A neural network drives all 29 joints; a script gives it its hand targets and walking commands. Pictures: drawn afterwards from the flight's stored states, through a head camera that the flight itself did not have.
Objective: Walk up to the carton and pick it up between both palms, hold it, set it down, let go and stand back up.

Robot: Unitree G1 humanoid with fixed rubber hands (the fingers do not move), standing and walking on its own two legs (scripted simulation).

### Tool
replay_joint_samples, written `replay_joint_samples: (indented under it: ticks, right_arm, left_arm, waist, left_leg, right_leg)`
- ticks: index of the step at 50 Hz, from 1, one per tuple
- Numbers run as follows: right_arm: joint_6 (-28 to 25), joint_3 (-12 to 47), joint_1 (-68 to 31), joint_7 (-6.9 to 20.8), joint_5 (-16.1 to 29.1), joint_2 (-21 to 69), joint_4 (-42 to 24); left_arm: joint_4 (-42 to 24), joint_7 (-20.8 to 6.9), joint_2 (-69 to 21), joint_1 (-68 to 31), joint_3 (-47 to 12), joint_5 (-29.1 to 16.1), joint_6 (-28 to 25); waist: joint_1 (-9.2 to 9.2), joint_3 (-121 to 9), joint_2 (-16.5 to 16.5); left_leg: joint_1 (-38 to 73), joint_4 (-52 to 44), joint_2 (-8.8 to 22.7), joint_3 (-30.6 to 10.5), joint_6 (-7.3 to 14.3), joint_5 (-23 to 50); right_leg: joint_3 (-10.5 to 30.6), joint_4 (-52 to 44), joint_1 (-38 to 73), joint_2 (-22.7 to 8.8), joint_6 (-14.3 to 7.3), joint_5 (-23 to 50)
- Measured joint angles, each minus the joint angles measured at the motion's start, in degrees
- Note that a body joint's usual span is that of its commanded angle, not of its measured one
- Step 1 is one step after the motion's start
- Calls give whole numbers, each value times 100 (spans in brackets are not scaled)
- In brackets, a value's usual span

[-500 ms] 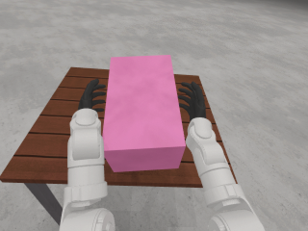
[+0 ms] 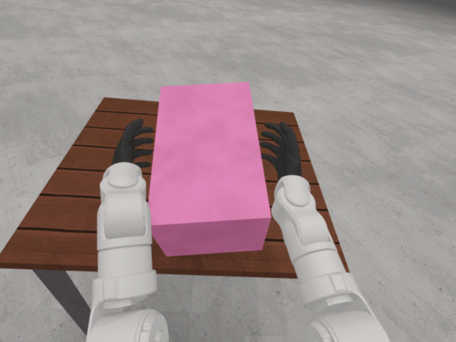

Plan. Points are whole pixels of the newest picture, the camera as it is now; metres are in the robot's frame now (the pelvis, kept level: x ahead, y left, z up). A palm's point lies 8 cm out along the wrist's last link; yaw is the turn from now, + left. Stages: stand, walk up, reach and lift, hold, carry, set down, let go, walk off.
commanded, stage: hold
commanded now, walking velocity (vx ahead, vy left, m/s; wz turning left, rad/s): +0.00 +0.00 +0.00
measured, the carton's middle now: (209, 165) +0.42 +0.01 +0.12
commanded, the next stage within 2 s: set down in 0.64 s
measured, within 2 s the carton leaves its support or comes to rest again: neither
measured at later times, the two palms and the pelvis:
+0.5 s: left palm (128, 165) +0.36 +0.14 +0.17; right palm (289, 169) +0.35 -0.12 +0.17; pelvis +0.00 +0.00 +0.00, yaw +0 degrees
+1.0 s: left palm (128, 168) +0.37 +0.15 +0.15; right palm (286, 160) +0.36 -0.12 +0.18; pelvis +0.01 +0.00 +0.00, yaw -1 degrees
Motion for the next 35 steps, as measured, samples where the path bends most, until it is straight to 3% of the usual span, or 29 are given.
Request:
replay_joint_samples:
  ticks: [35]
  right_arm:
    - [-32,-35,-41,60,-16,-38,53]
  left_arm:
    - [16,19,-46,-29,18,17,15]
  waist:
    - [10,7,15]
  left_leg:
    - [4,-22,17,64,2,16]
  right_leg:
    - [4,6,-22,3,-9,12]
